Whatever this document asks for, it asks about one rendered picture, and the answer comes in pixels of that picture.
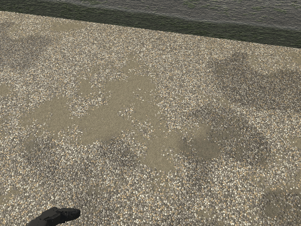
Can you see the robot left hand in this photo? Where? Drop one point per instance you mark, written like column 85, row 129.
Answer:
column 54, row 216

